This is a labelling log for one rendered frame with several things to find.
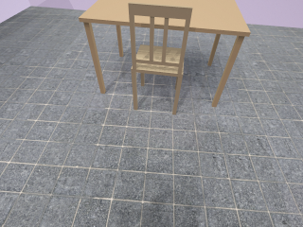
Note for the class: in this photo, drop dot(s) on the table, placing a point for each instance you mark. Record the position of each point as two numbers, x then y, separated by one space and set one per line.
207 16

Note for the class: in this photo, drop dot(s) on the chair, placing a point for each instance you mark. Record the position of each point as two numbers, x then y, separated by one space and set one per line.
158 60

